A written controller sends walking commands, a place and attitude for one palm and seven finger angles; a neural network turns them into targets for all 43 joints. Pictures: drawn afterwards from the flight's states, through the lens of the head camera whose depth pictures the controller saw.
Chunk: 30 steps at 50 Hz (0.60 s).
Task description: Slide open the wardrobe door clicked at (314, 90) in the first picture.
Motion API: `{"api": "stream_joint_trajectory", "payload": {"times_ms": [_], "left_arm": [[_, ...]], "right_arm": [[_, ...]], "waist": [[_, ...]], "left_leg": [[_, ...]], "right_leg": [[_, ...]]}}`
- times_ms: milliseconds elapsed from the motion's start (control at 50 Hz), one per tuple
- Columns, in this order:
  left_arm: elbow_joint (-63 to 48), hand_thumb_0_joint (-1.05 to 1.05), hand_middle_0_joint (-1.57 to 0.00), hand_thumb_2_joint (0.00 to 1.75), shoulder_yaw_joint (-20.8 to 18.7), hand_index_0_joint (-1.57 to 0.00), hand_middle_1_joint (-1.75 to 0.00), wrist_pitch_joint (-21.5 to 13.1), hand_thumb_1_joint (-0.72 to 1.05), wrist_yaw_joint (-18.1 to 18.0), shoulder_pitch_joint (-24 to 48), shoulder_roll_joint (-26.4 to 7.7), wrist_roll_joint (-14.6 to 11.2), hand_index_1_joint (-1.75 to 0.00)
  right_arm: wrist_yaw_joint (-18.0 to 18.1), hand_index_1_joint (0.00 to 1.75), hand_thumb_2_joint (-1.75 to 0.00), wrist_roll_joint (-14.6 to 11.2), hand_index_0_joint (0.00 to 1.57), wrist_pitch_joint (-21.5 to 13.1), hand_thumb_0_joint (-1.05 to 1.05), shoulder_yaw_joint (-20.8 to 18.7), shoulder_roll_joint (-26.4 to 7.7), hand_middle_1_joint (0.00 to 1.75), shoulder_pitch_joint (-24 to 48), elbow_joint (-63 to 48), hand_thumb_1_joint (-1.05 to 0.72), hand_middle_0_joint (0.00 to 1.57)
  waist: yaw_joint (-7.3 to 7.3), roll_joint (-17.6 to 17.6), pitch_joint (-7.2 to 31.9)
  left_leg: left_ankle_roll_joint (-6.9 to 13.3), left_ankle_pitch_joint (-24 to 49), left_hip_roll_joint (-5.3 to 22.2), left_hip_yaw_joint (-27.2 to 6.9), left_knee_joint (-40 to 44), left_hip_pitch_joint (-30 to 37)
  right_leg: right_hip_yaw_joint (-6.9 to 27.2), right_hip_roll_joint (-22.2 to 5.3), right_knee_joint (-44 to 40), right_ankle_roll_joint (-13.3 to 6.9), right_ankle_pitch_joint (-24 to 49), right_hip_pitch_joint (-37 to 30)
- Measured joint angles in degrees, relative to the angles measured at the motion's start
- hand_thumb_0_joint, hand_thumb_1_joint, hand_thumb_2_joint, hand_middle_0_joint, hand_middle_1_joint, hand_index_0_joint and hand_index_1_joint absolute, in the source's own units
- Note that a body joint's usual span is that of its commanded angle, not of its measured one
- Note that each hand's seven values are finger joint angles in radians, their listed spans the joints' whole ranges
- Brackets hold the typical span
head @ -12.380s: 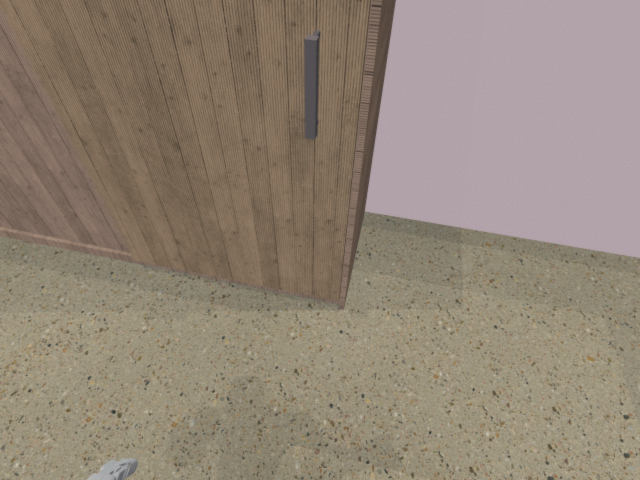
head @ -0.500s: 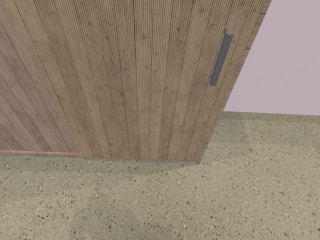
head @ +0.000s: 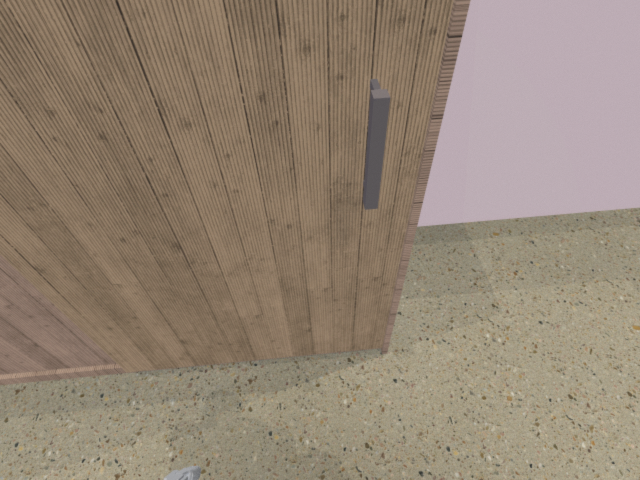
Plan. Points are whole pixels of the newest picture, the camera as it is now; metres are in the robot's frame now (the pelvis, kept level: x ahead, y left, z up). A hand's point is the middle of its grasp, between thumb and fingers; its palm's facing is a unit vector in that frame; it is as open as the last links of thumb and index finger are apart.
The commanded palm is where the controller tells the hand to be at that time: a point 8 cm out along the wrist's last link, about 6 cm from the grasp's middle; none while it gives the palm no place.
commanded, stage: come to a stop and stand still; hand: right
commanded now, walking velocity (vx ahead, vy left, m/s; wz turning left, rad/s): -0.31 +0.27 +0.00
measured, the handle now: (372, 148) +0.57 -0.08 +0.10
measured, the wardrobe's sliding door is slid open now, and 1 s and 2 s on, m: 0.00 0.00 0.00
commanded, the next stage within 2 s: look again from close up in 1.58 s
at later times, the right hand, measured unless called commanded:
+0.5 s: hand out of the picture +0.10 -0.13 -0.16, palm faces -0.01 +0.97 -0.26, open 7.4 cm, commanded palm none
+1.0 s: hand out of the picture -0.06 -0.15 -0.17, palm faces +0.11 +0.97 -0.19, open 7.4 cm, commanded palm none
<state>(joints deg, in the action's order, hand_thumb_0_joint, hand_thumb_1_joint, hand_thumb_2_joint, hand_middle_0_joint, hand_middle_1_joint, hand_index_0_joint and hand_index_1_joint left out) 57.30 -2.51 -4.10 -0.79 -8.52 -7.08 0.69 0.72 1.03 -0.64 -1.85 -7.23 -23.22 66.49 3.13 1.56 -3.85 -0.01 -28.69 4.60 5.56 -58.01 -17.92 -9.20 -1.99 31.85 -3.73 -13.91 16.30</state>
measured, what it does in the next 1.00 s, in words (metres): steps on the spot: left foot, then right foot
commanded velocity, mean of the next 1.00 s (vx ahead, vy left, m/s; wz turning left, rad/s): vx -0.01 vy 0.00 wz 0.00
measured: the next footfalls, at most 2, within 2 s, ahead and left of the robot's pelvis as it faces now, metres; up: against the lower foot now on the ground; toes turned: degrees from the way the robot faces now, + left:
left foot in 0.44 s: +0.07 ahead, +0.16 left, +0.00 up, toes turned +5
right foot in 0.90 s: +0.02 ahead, -0.04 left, +0.00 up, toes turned -5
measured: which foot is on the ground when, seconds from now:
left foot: up 0.00-0.42, down 0.44-0.92, up 0.94-1.00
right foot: down 0.00-0.44, up 0.46-0.88, down 0.90-1.00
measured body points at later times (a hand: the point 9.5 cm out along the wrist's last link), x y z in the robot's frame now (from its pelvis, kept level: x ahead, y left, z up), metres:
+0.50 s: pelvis +0.02 +0.05 +0.00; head +0.04 +0.08 +0.45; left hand +0.01 +0.27 -0.17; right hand +0.10 -0.18 -0.14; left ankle +0.03 +0.16 -0.73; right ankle +0.04 -0.07 -0.73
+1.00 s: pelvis -0.03 +0.03 +0.01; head -0.04 +0.02 +0.46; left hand +0.02 +0.26 -0.14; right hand -0.06 -0.21 -0.16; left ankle +0.01 +0.15 -0.72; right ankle -0.06 -0.09 -0.73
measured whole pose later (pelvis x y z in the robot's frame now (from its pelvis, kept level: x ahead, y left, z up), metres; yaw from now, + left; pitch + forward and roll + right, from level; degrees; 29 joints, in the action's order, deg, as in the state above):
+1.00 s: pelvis -0.03 +0.03 +0.01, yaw -1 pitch -2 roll +0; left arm 59.9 -1.9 -0.2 -1.3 -14.5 -9.0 1.4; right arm 0.9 1.2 2.9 -2.9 -10.7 -19.1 64.2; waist 2.1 2.1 0.1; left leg -0.9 -19.3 2.5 2.7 -37.2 -19.1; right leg -1.9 -0.6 24.9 0.1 -16.3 7.0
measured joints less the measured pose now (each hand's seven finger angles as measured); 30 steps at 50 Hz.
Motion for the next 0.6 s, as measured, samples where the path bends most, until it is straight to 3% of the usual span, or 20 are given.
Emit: {"api": "stream_joint_trajectory", "payload": {"times_ms": [60,140,280,360,440,480,520,600], "left_arm": [[0.1,-0.04,-0.21,0.9,-0.2,-0.2,-0.3,-0.51,0.95,-0.98,-0.64,-0.9,-0.01,-0.3],[2.31,-0.03,-0.21,0.9,0.5,-0.2,-0.3,0.58,0.95,-1.74,-2.62,-1.42,0.16,-0.3],[4.66,-0.01,-0.2,0.9,0.46,-0.2,-0.3,3.61,0.93,-1.99,-5.3,-0.19,0.7,-0.3],[4.73,0.0,-0.2,0.9,-0.13,-0.2,-0.3,4.43,0.91,-1.61,-6.03,-0.06,1.0,-0.3],[5.08,0.0,-0.2,0.9,-0.68,-0.2,-0.3,4.89,0.91,-0.92,-6.94,-0.43,0.63,-0.3],[5.27,0.0,-0.2,0.9,-0.96,-0.2,-0.3,5.45,0.9,-0.66,-6.77,-1.27,0.15,-0.3],[5.13,0.0,-0.2,0.9,-1.17,-0.2,-0.3,6.31,0.9,-0.56,-7.01,-1.74,0.04,-0.3],[5.27,0.0,-0.2,0.9,-1.15,-0.2,-0.3,6.95,0.91,-0.17,-7.07,-2.14,0.18,-0.3]], "right_arm": [[0.05,0.3,-0.9,0.06,0.2,0.15,0.01,-0.4,-0.75,0.3,2.82,-1.02,-0.91,0.2],[0.93,0.3,-0.9,-0.19,0.2,0.83,0.01,-0.87,-2.24,0.3,7.05,-3.69,-0.91,0.2],[1.07,0.3,-0.9,-0.05,0.2,3.43,0.01,-1.48,-3.68,0.3,12.49,-7.46,-0.91,0.2],[1.04,0.3,-0.9,-0.16,0.2,3.82,0.01,-1.38,-3.45,0.3,14.5,-9.0,-0.91,0.2],[1.07,0.3,-0.9,-0.21,0.2,2.29,0.01,-0.84,-2.86,0.3,14.63,-9.75,-0.91,0.2],[1.21,0.3,-0.9,-0.1,0.2,1.42,0.01,-0.22,-1.71,0.3,14.36,-9.03,-0.91,0.2],[1.01,0.3,-0.9,-0.06,0.2,1.15,0.01,0.43,-0.81,0.3,13.61,-8.56,-0.91,0.2],[1.43,0.3,-0.9,-0.13,0.21,1.05,0.0,-0.02,-0.91,0.3,12.53,-8.03,-0.93,0.2]], "waist": [[-1.37,0.19,0.26],[-2.12,0.79,1.1],[-3.62,0.35,0.83],[-4.69,-1.11,-0.33],[-4.63,-2.13,-0.51],[-4.98,-4.09,-0.98],[-5.2,-4.61,-0.52],[-4.07,-3.97,0.67]], "left_leg": [[-0.65,4.95,0.48,-0.86,-3.21,-5.52],[-2.09,9.49,0.21,-2.51,2.12,-7.56],[-2.36,6.7,-1.5,-3.37,6.67,-5.37],[-1.84,5.16,-1.79,-2.93,11.57,-2.45],[-1.16,12.54,-1.52,-2.37,25.47,3.74],[0.3,11.98,-2.7,-1.82,25.44,3.59],[1.41,12.4,-2.64,-1.38,25.89,3.55],[2.33,14.45,-2.27,-1.23,28.51,3.79]], "right_leg": [[-0.96,1.29,-4.45,-0.57,1.23,-3.14],[-0.72,2.38,-7.64,-0.74,2.07,-5.55],[-0.05,0.77,-5.39,0.39,0.21,-6.02],[0.17,-0.58,-3.55,1.54,-0.2,-4.45],[-0.09,-1.3,-0.25,3.37,-1.12,-1.72],[1.57,-1.87,1.9,4.34,-4.61,-0.72],[3.78,-0.72,5.56,4.94,-10.86,0.49],[6.47,0.58,13.88,5.41,-12.02,2.05]]}}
